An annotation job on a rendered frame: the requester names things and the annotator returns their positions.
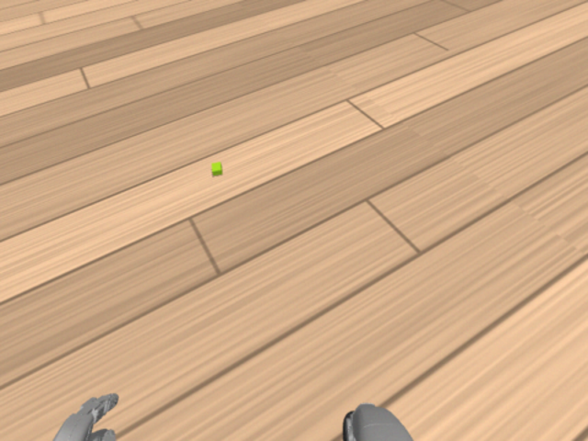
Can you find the left robot hand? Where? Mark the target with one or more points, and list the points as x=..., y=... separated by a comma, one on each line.
x=78, y=426

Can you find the small box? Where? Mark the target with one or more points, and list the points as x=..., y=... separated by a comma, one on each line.
x=216, y=168

